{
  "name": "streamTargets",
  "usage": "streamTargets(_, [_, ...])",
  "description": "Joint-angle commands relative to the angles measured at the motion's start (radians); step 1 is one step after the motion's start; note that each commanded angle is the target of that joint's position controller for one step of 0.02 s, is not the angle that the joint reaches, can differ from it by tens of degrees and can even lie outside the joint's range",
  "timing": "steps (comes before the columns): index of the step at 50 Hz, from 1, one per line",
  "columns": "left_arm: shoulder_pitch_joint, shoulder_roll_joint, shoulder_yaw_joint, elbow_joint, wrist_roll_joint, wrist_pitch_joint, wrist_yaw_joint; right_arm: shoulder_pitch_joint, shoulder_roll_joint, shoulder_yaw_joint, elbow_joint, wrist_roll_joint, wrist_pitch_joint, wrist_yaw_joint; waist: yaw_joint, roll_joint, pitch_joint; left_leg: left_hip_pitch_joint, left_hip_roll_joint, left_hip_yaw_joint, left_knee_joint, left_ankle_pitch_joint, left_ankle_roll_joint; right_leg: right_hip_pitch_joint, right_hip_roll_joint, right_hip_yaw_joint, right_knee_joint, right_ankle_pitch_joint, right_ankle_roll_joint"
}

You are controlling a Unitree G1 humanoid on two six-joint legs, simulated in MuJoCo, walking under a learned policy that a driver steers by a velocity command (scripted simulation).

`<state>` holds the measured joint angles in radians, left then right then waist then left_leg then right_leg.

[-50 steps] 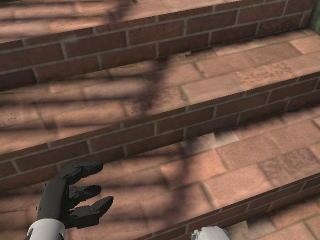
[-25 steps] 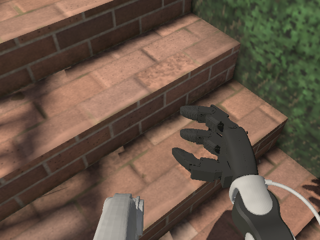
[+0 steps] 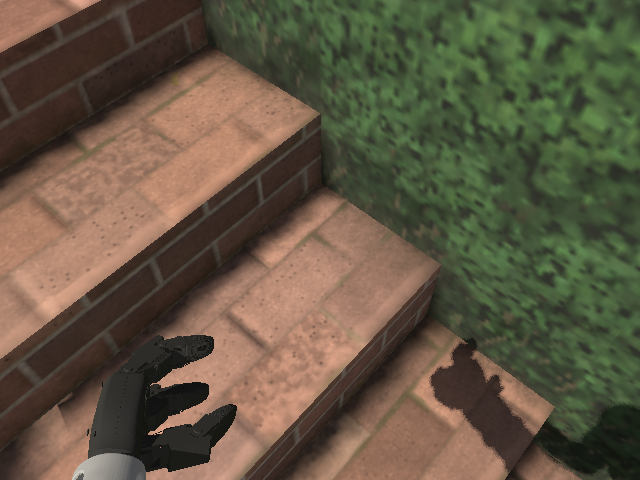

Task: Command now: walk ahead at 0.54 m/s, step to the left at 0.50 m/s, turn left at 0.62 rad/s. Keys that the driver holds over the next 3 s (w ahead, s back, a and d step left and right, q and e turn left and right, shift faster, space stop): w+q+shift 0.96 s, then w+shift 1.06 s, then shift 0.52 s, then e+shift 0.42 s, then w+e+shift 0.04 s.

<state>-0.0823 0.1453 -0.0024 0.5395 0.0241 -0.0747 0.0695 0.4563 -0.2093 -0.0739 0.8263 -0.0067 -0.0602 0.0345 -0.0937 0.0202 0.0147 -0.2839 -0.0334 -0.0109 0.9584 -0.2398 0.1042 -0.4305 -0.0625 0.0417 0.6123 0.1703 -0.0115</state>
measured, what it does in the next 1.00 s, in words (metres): climbs, turning left: left foot 0.18 m higher, then right foot 0.18 m higher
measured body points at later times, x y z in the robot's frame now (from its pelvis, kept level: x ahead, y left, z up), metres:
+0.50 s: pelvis +0.28 +0.07 +0.15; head +0.26 +0.09 +0.60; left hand +0.36 +0.37 +0.09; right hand +0.50 -0.09 +0.05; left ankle +0.22 +0.03 -0.58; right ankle +0.46 -0.01 -0.25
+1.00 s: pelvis +0.52 +0.23 +0.32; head +0.54 +0.23 +0.77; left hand +0.30 +0.29 +0.19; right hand +0.80 +0.42 +0.33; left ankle +0.45 +0.38 -0.07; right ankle +0.48 +0.08 -0.40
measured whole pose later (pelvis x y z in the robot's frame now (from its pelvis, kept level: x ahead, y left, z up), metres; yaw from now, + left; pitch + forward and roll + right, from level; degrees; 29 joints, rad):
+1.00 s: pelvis +0.52 +0.23 +0.32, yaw +57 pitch +3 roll +2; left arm 0.54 0.14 0.01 1.00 0.06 -0.18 0.00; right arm -0.13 -0.05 0.01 0.45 -0.02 0.00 -0.01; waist 0.04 0.02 -0.04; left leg -1.38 -0.06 -0.04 2.19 -0.40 0.18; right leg -0.02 -0.01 -0.24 0.44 -0.48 -0.05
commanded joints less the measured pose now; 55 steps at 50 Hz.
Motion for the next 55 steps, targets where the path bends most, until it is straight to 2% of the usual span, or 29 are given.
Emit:
streamTargets(1, [0.412, 0.185, 0.102, 0.181, 0.065, 0.042, 0.035, -0.206, -0.041, -0.001, -0.267, 0.053, -0.005, -0.031, 0.134, -0.253, -0.246, -0.791, -0.044, 0.014, 1.172, -0.496, -0.031, 1.058, -0.237, 0.021, -0.119, 1.164, -0.027])
streamTargets(2, [0.537, 0.276, 0.135, 0.201, 0.092, 0.033, 0.054, -0.243, -0.020, 0.008, -0.353, 0.090, 0.015, -0.044, 0.178, -0.246, -0.449, -1.038, -0.041, -0.067, 1.657, -0.692, -0.065, 1.322, -0.522, 0.178, 0.114, 1.705, -0.201])
streamTargets(3, [0.636, 0.268, 0.146, 0.284, 0.083, 0.028, 0.069, -0.414, -0.003, 0.021, -0.407, 0.048, 0.034, -0.057, 0.206, -0.070, -0.441, -1.240, -0.025, -0.075, 1.865, -0.596, -0.045, 1.326, -0.531, 0.180, 0.003, 1.394, -0.234])
streamTargets(5, [0.729, 0.216, 0.128, 0.413, 0.147, -0.038, 0.079, -0.692, 0.121, 0.086, -0.570, 0.037, 0.054, -0.072, 0.253, -0.226, -0.174, -1.633, 0.016, -0.279, 2.111, -0.823, -0.011, 1.238, -0.591, 0.198, -0.171, 0.957, -0.232])
streamTargets(6, [0.572, 0.181, 0.098, 0.396, 0.142, -0.063, 0.061, -0.656, 0.103, 0.105, -0.606, 0.007, 0.060, -0.057, 0.104, -0.164, -0.042, -1.499, 0.071, -0.353, 1.813, -0.864, 0.014, 0.920, -0.590, 0.069, -0.299, 0.819, -0.153])
streamTargets(7, [0.186, 0.215, 0.089, 0.300, 0.099, -0.060, 0.022, -0.487, 0.049, 0.100, -0.603, 0.001, 0.073, -0.047, -0.132, -0.097, 0.057, -1.199, 0.127, -0.293, 1.306, -0.793, 0.027, 0.511, -0.545, -0.105, -0.476, 0.488, -0.039])
streamTargets(8, [-0.135, 0.258, 0.091, 0.232, 0.047, -0.028, 0.001, -0.280, 0.010, 0.081, -0.553, -0.005, 0.062, -0.029, -0.345, 0.034, 0.089, -0.613, 0.058, -0.122, 0.778, -0.537, 0.040, 0.008, -0.303, -0.402, -0.566, 0.433, 0.074])
streamTargets(9, [-0.117, 0.303, 0.108, 0.217, 0.009, -0.009, 0.030, -0.172, -0.069, 0.057, -0.461, -0.032, 0.085, 0.006, -0.324, 0.050, 0.036, -0.020, -0.139, 0.099, 0.571, -0.318, -0.002, -0.353, -0.099, -0.441, -0.463, 0.629, 0.012])
streamTargets(11, [-0.092, 0.488, 0.173, 0.139, -0.066, -0.062, 0.037, 0.202, -0.158, -0.011, -0.314, -0.006, 0.126, -0.012, -0.408, -0.146, -0.309, 0.384, -0.133, -0.025, 0.384, -0.238, 0.001, -0.075, -0.185, -0.241, 0.149, 1.620, -0.054])
streamTargets(12, [-0.251, 0.462, 0.194, 0.093, -0.074, -0.040, 0.003, 0.327, -0.201, -0.032, -0.295, 0.027, 0.121, -0.026, -0.470, -0.063, -0.336, 0.358, -0.025, -0.195, -0.183, -0.038, 0.087, 0.013, -0.103, -0.147, 0.779, 1.063, -0.058])
streamTargets(13, [-0.088, 0.305, 0.166, 0.047, -0.023, 0.017, -0.018, 0.018, -0.272, -0.064, -0.284, 0.029, 0.103, -0.048, -0.223, 0.357, -0.267, 0.485, 0.013, -0.434, -0.593, -0.012, 0.161, -0.452, 0.193, -0.089, 1.160, -0.468, -0.003])
streamTargets(14, [0.215, 0.191, 0.113, 0.036, 0.064, 0.063, -0.043, -0.280, -0.358, -0.075, -0.322, -0.001, 0.062, -0.061, 0.121, 0.518, -0.440, 0.608, 0.129, -0.570, -0.410, 0.098, 0.162, -0.702, 0.178, 0.069, 1.467, -0.502, -0.026])
streamTargets(15, [0.280, 0.148, 0.096, 0.083, 0.104, 0.070, -0.041, -0.339, -0.274, -0.063, -0.317, -0.002, 0.045, -0.049, 0.142, 0.296, -0.492, 0.506, 0.068, -0.402, -0.301, 0.046, 0.144, -0.623, 0.132, 0.079, 1.577, -0.405, -0.038])
streamTargets(17, [0.441, 0.030, 0.045, 0.136, 0.121, 0.060, -0.009, -0.352, -0.171, -0.025, -0.227, -0.002, 0.051, 0.012, 0.288, 0.132, -0.392, 0.248, 0.006, -0.062, -0.234, -0.065, 0.019, -0.596, 0.053, 0.037, 1.686, -0.336, -0.027])
streamTargets(20, [0.325, 0.090, 0.044, 0.098, 0.064, 0.081, 0.001, -0.368, -0.100, 0.009, -0.215, -0.012, 0.014, 0.038, 0.289, -0.044, -0.039, -0.197, -0.023, 0.075, -0.492, 0.214, -0.134, -0.552, 0.090, -0.050, 1.429, -0.347, -0.059])
streamTargets(22, [0.100, 0.013, 0.013, 0.000, 0.025, 0.109, -0.003, -0.245, -0.125, 0.006, -0.156, -0.024, -0.031, 0.032, 0.154, 0.116, 0.104, -0.269, 0.047, -0.074, -0.634, 0.092, -0.084, -0.754, 0.066, -0.114, 1.571, -0.324, -0.022])
streamTargets(24, [-0.004, -0.046, -0.023, -0.055, 0.019, 0.110, 0.002, -0.239, -0.104, 0.017, -0.135, -0.004, -0.025, 0.028, 0.134, 0.085, 0.194, -0.357, 0.019, -0.112, -0.699, -0.105, -0.074, -0.831, 0.034, -0.135, 1.443, -0.331, 0.012])
streamTargets(27, [-0.200, 0.034, -0.022, -0.114, -0.021, 0.115, -0.003, 0.001, -0.108, 0.009, -0.082, 0.037, -0.043, -0.028, -0.043, 0.055, 0.176, -0.159, 0.151, -0.346, -1.048, 0.068, 0.049, -0.769, 0.072, -0.303, 1.154, -0.410, 0.026])
streamTargets(29, [0.021, 0.062, -0.004, -0.056, 0.021, 0.094, 0.005, -0.137, -0.189, -0.016, -0.107, 0.009, -0.053, -0.046, 0.107, 0.038, -0.032, 0.120, 0.156, -0.182, -0.865, 0.605, 0.026, -0.642, 0.063, -0.227, 1.132, -0.413, -0.035])
streamTargets(31, [0.300, 0.110, 0.019, 0.006, 0.008, 0.090, 0.002, -0.315, -0.242, -0.038, -0.178, 0.010, -0.063, -0.072, 0.298, 0.109, -0.272, 0.057, 0.189, -0.123, -0.688, 1.552, 0.029, -0.128, 0.155, -0.230, 0.892, -0.640, -0.090])
streamTargets(34, [0.537, 0.276, 0.088, 0.018, -0.009, 0.076, 0.007, -0.411, -0.210, -0.039, -0.185, 0.000, -0.114, -0.045, 0.418, 0.058, -0.325, 0.197, 0.210, -0.161, -0.099, 1.995, 0.102, -0.004, 0.129, -0.002, 0.471, -1.067, -0.157])
streamTargets(35, [0.626, 0.336, 0.105, 0.045, 0.012, 0.060, -0.001, -0.550, -0.183, -0.041, -0.242, 0.041, -0.126, -0.023, 0.482, -0.152, -0.287, 0.000, 0.049, -0.151, 0.298, 1.823, 0.083, 0.073, 0.058, 0.304, 0.081, -1.138, -0.201])
streamTargets(36, [0.399, 0.268, 0.092, 0.064, 0.046, 0.061, 0.014, -0.560, -0.049, -0.027, -0.313, -0.003, -0.106, -0.010, 0.293, -0.560, -0.251, -0.362, -0.228, -0.144, 0.784, 0.285, -0.004, 0.050, -0.139, 0.940, -0.359, -1.180, -0.332])
streamTargets(37, [0.223, 0.101, 0.054, 0.026, 0.040, 0.053, -0.001, -0.505, 0.000, -0.001, -0.365, -0.070, -0.094, 0.003, 0.164, -0.251, -0.185, -0.521, -0.172, -0.255, 1.114, 0.227, 0.026, -0.010, -0.172, 1.022, -0.311, -1.319, -0.354])
streamTargets(40, [0.377, 0.004, 0.028, 0.231, 0.037, -0.016, -0.021, -0.450, 0.122, 0.057, -0.397, -0.064, -0.016, -0.023, 0.034, 0.111, -0.003, -0.779, -0.078, -0.248, 1.349, 0.177, 0.078, -0.083, -0.199, 0.551, -0.186, -1.000, -0.217])
streamTargets(43, [0.438, 0.086, 0.043, 0.292, 0.032, -0.088, -0.052, -0.388, 0.071, 0.053, -0.345, -0.023, 0.039, -0.024, 0.052, 0.093, 0.116, -0.968, -0.059, -0.175, 1.310, 0.037, 0.048, 0.053, -0.162, 0.208, -0.258, -0.722, -0.131])
streamTargets(47, [0.650, 0.129, 0.039, 0.422, 0.049, -0.127, -0.066, -0.726, 0.157, 0.078, -0.460, -0.010, 0.058, -0.042, 0.129, 0.015, 0.205, -1.216, -0.037, -0.030, 1.350, -0.174, 0.068, 0.217, -0.170, -0.010, -0.415, -0.472, -0.038])
streamTargets(52, [0.734, 0.105, 0.027, 0.479, -0.031, -0.076, -0.028, -0.736, 0.096, 0.094, -0.470, 0.030, 0.079, -0.011, 0.083, -0.036, 0.054, -0.635, -0.024, 0.268, 0.599, -0.226, 0.119, 0.184, -0.067, -0.302, -0.592, 0.536, -0.047])
streamTargets(55, [0.654, 0.359, 0.088, 0.367, -0.078, -0.102, 0.011, -0.361, 0.036, 0.055, -0.337, 0.039, 0.126, -0.037, -0.102, -0.336, -0.278, -0.191, -0.138, 0.296, 0.395, -0.261, 0.119, 0.423, -0.248, -0.235, -0.197, 1.837, -0.103])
